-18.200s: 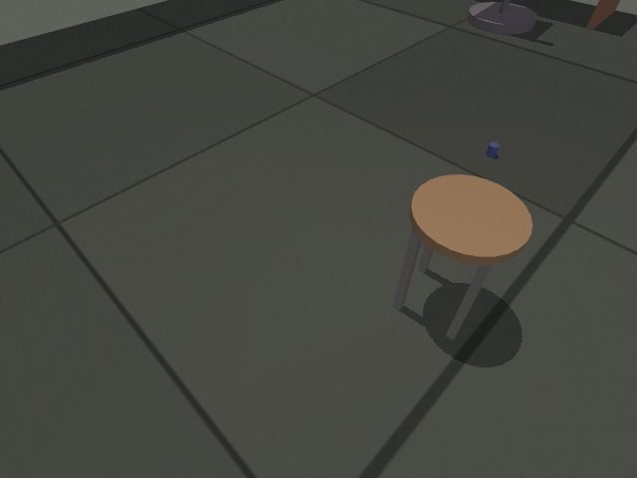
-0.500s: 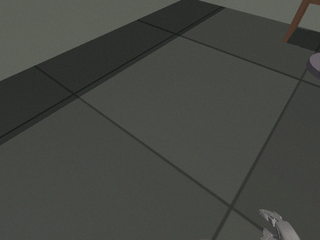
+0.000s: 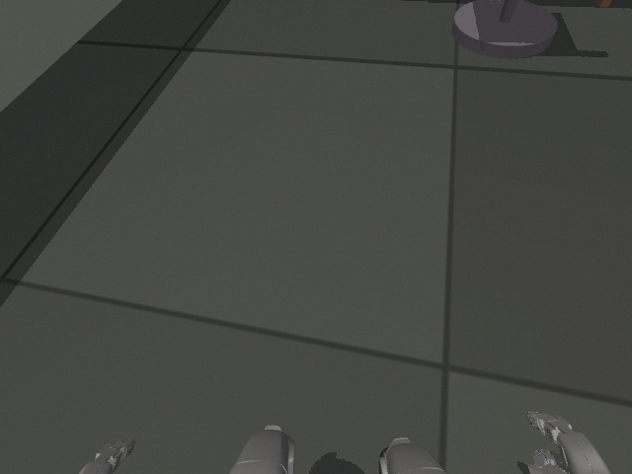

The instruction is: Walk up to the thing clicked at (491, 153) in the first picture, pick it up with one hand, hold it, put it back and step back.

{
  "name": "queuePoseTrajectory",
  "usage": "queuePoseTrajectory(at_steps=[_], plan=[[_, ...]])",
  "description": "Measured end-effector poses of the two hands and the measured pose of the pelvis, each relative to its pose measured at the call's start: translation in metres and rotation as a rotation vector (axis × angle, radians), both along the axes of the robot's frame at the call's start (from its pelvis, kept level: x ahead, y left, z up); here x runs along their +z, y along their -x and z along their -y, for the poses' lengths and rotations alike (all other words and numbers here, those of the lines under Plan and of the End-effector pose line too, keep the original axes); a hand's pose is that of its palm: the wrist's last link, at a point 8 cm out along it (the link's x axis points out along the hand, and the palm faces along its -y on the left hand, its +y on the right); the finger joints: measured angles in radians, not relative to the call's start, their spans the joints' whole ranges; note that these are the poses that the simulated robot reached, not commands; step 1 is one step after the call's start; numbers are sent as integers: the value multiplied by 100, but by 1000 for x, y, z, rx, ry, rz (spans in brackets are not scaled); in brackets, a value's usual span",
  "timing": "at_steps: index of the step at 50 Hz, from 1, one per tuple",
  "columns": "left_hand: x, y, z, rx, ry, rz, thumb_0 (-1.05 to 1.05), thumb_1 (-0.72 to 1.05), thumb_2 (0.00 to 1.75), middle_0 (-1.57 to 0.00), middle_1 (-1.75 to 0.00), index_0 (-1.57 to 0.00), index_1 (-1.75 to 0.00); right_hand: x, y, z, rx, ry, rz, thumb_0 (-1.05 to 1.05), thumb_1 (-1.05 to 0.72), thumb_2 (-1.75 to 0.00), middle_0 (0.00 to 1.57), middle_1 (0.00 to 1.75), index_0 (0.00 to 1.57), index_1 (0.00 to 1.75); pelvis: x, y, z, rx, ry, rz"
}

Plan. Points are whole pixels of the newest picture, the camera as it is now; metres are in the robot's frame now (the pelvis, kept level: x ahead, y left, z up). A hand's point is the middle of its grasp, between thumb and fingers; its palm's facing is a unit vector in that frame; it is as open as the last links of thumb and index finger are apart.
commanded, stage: walk up
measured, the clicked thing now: out of the picture +0.43 -1.49 -0.72
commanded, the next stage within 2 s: none
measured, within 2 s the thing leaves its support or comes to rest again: neither
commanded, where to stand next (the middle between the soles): +0.06 -0.05 m, yaw -83 degrees
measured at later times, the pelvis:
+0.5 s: pelvis -0.02 +0.05 -0.01, yaw -32 degrees
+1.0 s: pelvis +0.00 +0.03 +0.02, yaw -56 degrees
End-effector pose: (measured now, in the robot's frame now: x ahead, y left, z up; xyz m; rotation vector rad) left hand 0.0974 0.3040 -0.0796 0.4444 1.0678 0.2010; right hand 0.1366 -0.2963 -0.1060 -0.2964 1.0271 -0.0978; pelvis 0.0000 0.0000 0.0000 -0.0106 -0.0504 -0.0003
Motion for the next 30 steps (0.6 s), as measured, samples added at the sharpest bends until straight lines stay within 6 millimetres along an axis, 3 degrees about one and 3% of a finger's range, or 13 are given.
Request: queuePoseTrajectory(at_steps=[3, 5, 10, 15, 19, 24, 26, 30], plan=[[-14, -33, -14, -82, 43, 10, 1, 90, 90, -21, -30, -20, -30, 4, 5, -15, -60, 48, 58, 0, -91, -90, 20, 30, 20, 30, -9, -5, -28, -69, -5, -9], [-21, -57, -24, -118, 55, 36, 1, 90, 90, -21, -30, -20, -30, 3, 21, -23, -104, 91, 54, 0, -91, -90, 20, 30, 20, 30, -15, -5, -42, -105, -20, -3], [-13, -98, -40, -218, 65, 24, 1, 90, 90, -21, -30, -20, -30, 19, 78, -31, -244, 149, -24, 0, -90, -90, 20, 30, 20, 30, -3, 0, -59, -226, -10, -15], [0, -117, -44, -334, 60, -30, 1, 91, 90, -20, -30, -20, -30, 34, 142, -17, -366, 219, -59, 0, -90, -90, 21, 30, 20, 30, 5, 3, -69, -358, -21, -43], [4, -133, -29, -447, 9, -66, 1, 91, 90, -20, -30, -20, -30, 36, 204, 0, -472, 249, -72, 0, -90, -90, 21, 30, 20, 30, 1, 11, -67, -466, -28, -54], [8, -140, 8, -556, -24, -34, 1, 91, 90, -20, -30, -20, -30, 18, 280, 11, -612, 231, -156, 0, -90, -90, 20, 30, 20, 30, -8, 23, -54, -533, -8, -47], [11, -136, 21, -589, -13, -38, 1, 91, 90, -20, -30, -20, -30, 15, 295, 4, -672, 202, -181, 0, -91, -90, 20, 30, 20, 30, -4, 23, -53, -584, -18, -39], [8, -136, 38, -645, 2, -61, 0, 90, 90, -21, -30, -20, -30, 14, 306, -19, -727, 152, -157, 1, -91, -90, 20, 30, 19, 30, 1, 17, -50, -664, -16, -29]])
